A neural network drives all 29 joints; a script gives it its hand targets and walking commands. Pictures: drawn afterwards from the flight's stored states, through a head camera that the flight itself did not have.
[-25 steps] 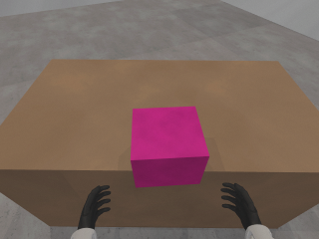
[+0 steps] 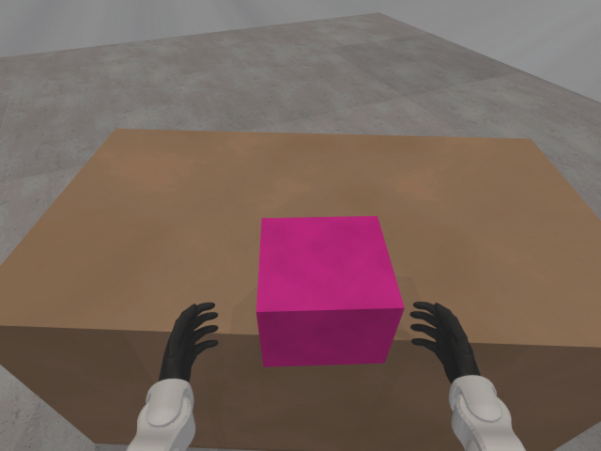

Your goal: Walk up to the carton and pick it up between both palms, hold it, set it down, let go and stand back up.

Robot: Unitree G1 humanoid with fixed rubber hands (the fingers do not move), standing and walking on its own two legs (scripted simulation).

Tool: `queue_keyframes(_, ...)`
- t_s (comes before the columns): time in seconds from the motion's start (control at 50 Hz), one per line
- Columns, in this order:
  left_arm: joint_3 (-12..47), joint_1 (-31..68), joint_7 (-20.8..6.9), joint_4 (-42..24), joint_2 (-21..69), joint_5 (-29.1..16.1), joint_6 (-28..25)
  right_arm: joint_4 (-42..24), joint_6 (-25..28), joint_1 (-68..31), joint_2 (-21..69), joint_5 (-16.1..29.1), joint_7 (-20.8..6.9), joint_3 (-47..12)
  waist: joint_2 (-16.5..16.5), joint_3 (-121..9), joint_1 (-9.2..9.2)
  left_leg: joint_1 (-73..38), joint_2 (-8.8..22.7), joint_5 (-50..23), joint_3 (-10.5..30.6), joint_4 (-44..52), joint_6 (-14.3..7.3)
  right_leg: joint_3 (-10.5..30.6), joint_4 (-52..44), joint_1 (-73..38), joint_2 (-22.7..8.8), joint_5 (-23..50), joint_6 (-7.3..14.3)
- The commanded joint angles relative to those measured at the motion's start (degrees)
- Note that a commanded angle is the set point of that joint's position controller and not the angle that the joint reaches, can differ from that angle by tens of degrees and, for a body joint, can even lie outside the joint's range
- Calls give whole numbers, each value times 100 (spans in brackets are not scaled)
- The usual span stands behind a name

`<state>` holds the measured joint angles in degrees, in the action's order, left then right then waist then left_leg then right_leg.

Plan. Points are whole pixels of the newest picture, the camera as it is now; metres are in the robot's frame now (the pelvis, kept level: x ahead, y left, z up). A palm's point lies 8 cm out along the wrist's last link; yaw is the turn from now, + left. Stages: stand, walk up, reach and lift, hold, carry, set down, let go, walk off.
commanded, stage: reach and lift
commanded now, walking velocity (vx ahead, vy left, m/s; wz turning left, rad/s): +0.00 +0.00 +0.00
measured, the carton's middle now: (322, 289) +0.41 +0.01 -0.02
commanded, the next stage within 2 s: none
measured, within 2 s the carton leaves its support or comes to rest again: neither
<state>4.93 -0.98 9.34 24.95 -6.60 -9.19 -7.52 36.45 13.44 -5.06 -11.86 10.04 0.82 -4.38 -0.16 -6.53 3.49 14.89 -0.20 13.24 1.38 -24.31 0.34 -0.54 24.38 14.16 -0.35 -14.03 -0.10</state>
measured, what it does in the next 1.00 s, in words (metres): stands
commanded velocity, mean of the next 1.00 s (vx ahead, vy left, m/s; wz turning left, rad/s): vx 0.00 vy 0.00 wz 0.00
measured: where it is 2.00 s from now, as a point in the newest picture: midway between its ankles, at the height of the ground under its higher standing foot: outside the picture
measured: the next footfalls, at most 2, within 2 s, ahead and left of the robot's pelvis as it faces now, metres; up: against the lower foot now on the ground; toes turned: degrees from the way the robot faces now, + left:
none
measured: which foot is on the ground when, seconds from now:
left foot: down 0.00-1.00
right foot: down 0.00-1.00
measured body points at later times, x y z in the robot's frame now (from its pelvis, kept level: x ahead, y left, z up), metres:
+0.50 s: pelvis -0.04 -0.01 +0.00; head -0.04 -0.02 +0.45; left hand +0.31 +0.21 +0.06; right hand +0.35 -0.16 +0.06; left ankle -0.01 +0.12 -0.74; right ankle -0.02 -0.12 -0.74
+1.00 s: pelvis -0.02 -0.01 +0.01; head +0.01 -0.02 +0.45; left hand +0.38 +0.22 +0.10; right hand +0.43 -0.16 +0.10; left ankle -0.01 +0.12 -0.74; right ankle -0.02 -0.12 -0.74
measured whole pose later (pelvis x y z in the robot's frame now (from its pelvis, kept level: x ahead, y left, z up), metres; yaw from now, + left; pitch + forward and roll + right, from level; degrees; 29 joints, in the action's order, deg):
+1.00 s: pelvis -0.02 -0.01 +0.01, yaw +0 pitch +11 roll +0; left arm -8.2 39.2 6.7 47.1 -10.2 -9.2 8.3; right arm 52.6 -6.2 -44.4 -13.6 11.7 4.1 -2.3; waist 0.5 -9.8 4.9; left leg 21.0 0.2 5.4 1.9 -15.1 1.3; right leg -0.4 18.2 21.7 0.2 -7.8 0.7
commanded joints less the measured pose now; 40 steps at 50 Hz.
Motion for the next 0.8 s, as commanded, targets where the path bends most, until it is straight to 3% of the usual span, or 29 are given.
queue_keyframes(0.0, -175, 1539, -15, -1191, -314, -24, -80, -1105, 90, -1574, -565, 80, 83, 158, -13, -1250, -62, -987, -76, -2264, 22, 95, 78, 6, -358, -36, 56, 1653, 178)
queue_keyframes(0.06, -300, 1558, -71, -1242, -381, 1, 166, -999, -176, -1547, -642, 69, 36, 192, 136, -1364, -22, -1098, -93, -2655, 26, 140, 182, -4, -387, -388, 117, 1949, 153)
queue_keyframes(0.08, -307, 1596, -63, -967, -375, -13, 273, -986, -268, -1634, -614, 71, 41, 150, -57, -1421, 21, -1127, -80, -2679, 43, 174, 176, 12, -405, -528, 114, 2037, 144)
queue_keyframes(0.12, -534, 1689, -49, -1046, -527, -25, 371, -1158, -376, -1885, -671, 72, 49, 181, -147, -1352, 83, -1082, -92, -2719, 19, 215, 124, 45, -389, -602, 89, 2286, 54)
queue_keyframes(0.14, -450, 2168, -57, -1127, -526, -67, 412, -1376, -422, -2375, -673, 100, 80, 163, -194, -1506, 16, -976, -103, -2667, 13, 226, 124, 14, -383, -679, 93, 2364, 41)
queue_keyframes(0.16, -504, 1562, -62, -1002, -575, -19, 465, -1267, -486, -1797, -683, 47, 104, 118, -129, -1259, 58, -944, -115, -2609, -8, 278, 108, 21, -410, -741, 103, 2350, 37)
queue_keyframes(0.2, -592, 2440, -110, -953, -618, -116, 548, -1479, -577, -2669, -664, 105, 117, 37, -158, -1293, 66, -863, -144, -2242, -1, 343, 77, 40, -450, -657, 75, 2167, 1)
queue_keyframes(0.22, -704, 2467, -116, -608, -745, -48, 675, -1146, -738, -2707, -687, 46, 139, 92, -338, -1227, 73, -832, -116, -2024, 24, 417, 59, 48, -480, -705, 64, 2001, -2)
queue_keyframes(0.24, -648, 2365, -104, -772, -629, -119, 682, -1172, -753, -2383, -581, 123, 161, 96, -146, -1079, 60, -833, -112, -1912, -16, 433, 63, 54, -507, -670, 41, 1931, 16)
queue_keyframes(0.3, -725, 3013, -141, -784, -713, -101, 768, -1064, -934, -2937, -485, 192, 204, 48, -56, -1186, 68, -825, -89, -1529, -8, 517, 44, 91, -558, -646, 21, 1583, 90)
queue_keyframes(0.32, -785, 3645, -151, -725, -756, -73, 803, -1131, -977, -3614, -531, 176, 235, 118, 39, -1324, 83, -671, -88, -1361, -23, 524, 57, 75, -571, -607, 47, 1378, 90)
queue_keyframes(0.36, -808, 3790, -162, -620, -695, -64, 788, -979, -989, -3731, -509, 134, 245, 152, 51, -1303, 77, -676, -117, -1093, -25, 503, 35, 78, -571, -460, 62, 1055, 110)
queue_keyframes(0.38, -896, 4539, -173, -492, -782, -28, 802, -805, -1009, -4406, -568, 77, 230, 269, 68, -1393, 53, -547, -116, -851, -35, 516, 26, 47, -602, -385, 81, 804, 106)
queue_keyframes(0.4, -975, 4223, -162, -233, -797, 59, 835, -574, -1053, -4088, -494, 34, 225, 208, 59, -1219, 119, -463, -110, -712, -29, 523, 30, 38, -571, -415, 92, 736, 108)
queue_keyframes(0.42, -907, 4725, -178, -164, -676, 32, 834, -407, -1052, -4551, -483, -11, 225, 276, 31, -1490, 22, -388, -80, -548, -11, 537, 33, 30, -567, -322, 68, 575, 106)
queue_keyframes(0.44, -1006, 5087, -179, 203, -758, 79, 902, -126, -1129, -4986, -419, -6, 256, 296, -40, -1457, 71, -240, -123, -400, -48, 467, 3, 38, -498, -161, 70, 497, 74)
queue_keyframes(0.48, -1056, 5275, -162, 450, -769, 67, 889, -188, -1095, -5294, -503, -47, 309, 360, -141, -1722, 43, -54, -135, -195, -108, 382, -27, -16, -410, -183, 90, 272, 76)
queue_keyframes(0.5, -951, 5645, -148, 435, -682, -5, 880, -120, -1094, -5566, -586, -51, 347, 457, -8, -1921, -55, -147, -118, -219, -72, 365, -3, 9, -383, -164, 79, 286, 114)
queue_keyframes(0.52, -1141, 6085, -142, 634, -886, 80, 957, 61, -1197, -5990, -609, -67, 382, 505, -55, -2068, 50, -21, -145, -171, -85, 374, -8, -20, -374, -208, 110, 299, 69)
queue_keyframes(0.54, -1134, 5890, -122, 788, -830, 89, 1013, 136, -1246, -5813, -606, -21, 383, 521, 34, -2058, 75, -62, -115, -180, -49, 395, -8, -9, -338, -260, 111, 300, 89)
queue_keyframes(0.56, -1121, 6387, -101, 665, -822, 42, 1014, 211, -1268, -6274, -686, 6, 376, 566, 96, -2278, 39, -19, -109, -174, -41, 374, 35, -3, -288, -245, 112, 262, 100)
queue_keyframes(0.58, -1242, 6346, -57, 991, -891, 135, 1096, 594, -1369, -6218, -715, -21, 392, 599, 87, -2204, 91, 2, -130, -84, -63, 439, 47, 5, -338, -284, 105, 130, 95)
queue_keyframes(0.64, -1158, 6609, -38, 1128, -733, 80, 1182, 641, -1472, -6474, -546, 102, 415, 510, 95, -2439, 126, -5, -146, -572, -62, 393, 35, 51, -321, -367, 133, 557, 46)
queue_keyframes(0.68, -1338, 6606, -19, 1578, -876, 174, 1295, 1106, -1608, -6496, -618, -66, 414, 579, -94, -2354, 144, -162, -139, -1007, 4, 500, 80, 44, -405, -275, 183, 854, -2)
queue_keyframes(0.72, -1463, 6731, -9, 1726, -1085, 266, 1365, 1351, -1716, -6628, -727, -31, 417, 638, -46, -2448, 202, -189, -176, -1305, -60, 498, 99, 40, -461, -326, 169, 1199, -85)
queue_keyframes(0.74, -1364, 6968, -21, 1541, -1012, 186, 1378, 1297, -1747, -6869, -754, 44, 409, 614, 80, -2607, 171, -192, -208, -1496, -76, 492, 129, 70, -445, -448, 191, 1411, -74)
queue_keyframes(0.78, -1455, 6508, -49, 1452, -1132, 133, 1382, 1034, -1756, -6503, -841, 33, 415, 538, -103, -2990, 204, -331, -183, -2224, -52, 517, 116, 51, -331, -853, 194, 2297, -151)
